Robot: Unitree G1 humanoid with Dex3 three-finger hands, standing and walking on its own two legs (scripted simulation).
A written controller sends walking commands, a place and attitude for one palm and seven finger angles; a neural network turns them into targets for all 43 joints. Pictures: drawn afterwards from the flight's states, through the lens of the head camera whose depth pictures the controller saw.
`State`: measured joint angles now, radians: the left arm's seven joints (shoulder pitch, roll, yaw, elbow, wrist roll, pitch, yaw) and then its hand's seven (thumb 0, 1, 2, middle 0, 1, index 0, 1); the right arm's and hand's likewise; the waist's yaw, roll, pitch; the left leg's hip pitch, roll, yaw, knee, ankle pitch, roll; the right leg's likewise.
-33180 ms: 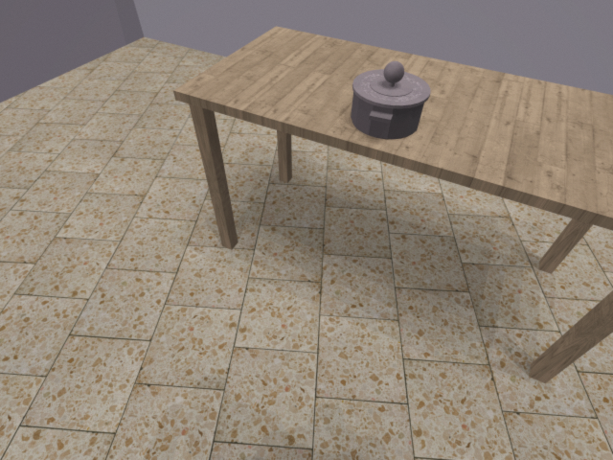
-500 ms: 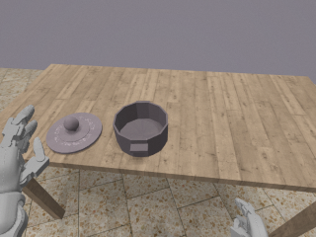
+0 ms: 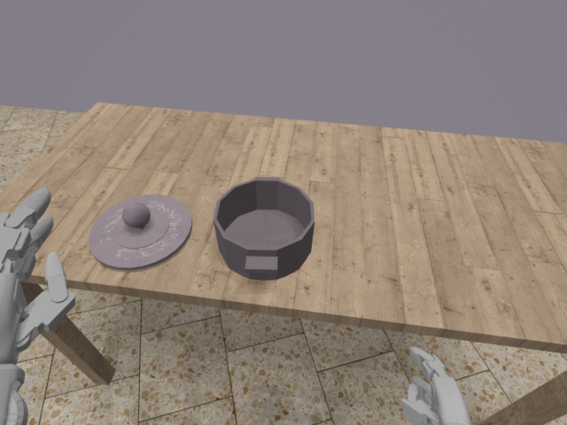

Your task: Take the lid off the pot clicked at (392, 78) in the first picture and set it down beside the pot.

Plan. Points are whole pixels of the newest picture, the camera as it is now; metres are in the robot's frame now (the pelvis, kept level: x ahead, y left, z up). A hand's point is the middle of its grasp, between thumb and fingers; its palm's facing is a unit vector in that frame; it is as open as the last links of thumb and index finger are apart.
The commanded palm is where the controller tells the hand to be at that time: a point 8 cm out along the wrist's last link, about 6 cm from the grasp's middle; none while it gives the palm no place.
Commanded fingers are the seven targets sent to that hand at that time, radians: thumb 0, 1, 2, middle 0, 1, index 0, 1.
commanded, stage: step back with the hand held close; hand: left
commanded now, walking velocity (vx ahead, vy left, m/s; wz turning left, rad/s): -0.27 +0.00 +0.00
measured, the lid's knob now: (136, 215) +0.45 +0.34 +0.00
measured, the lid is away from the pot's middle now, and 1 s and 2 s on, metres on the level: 0.25 0.25 0.25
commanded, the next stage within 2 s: stop stepping back and stand still in 1.12 s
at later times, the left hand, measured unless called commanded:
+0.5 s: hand (42, 335) +0.15 +0.26 +0.16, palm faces +0.34 -0.83 -0.45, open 7.4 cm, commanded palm +0.08 +0.30 +0.17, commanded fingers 0.00 0.90 0.90 -0.20 -0.30 -0.20 -0.30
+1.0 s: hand out of the picture +0.08 +0.26 +0.16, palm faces +0.26 -0.87 -0.41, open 7.4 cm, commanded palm +0.00 +0.31 +0.17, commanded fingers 0.00 0.90 0.90 -0.20 -0.30 -0.20 -0.30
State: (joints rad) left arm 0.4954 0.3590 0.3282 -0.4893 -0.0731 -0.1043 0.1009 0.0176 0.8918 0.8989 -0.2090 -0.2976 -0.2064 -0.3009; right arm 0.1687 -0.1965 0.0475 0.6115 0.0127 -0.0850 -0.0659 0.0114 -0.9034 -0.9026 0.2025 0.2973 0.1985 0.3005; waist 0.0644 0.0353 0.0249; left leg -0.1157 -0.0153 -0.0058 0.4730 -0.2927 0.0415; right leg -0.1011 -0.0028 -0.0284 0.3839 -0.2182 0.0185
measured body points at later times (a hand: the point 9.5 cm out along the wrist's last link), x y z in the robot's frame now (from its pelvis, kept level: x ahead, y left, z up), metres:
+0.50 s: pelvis -0.05 +0.02 -0.01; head -0.02 +0.03 +0.44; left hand +0.12 +0.30 +0.19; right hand +0.13 -0.21 -0.09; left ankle -0.02 +0.09 -0.74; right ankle -0.04 -0.13 -0.74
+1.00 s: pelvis -0.14 +0.04 -0.01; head -0.10 +0.07 +0.43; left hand +0.06 +0.31 +0.18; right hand +0.05 -0.18 -0.08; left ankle -0.02 +0.09 -0.74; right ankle -0.19 -0.13 -0.74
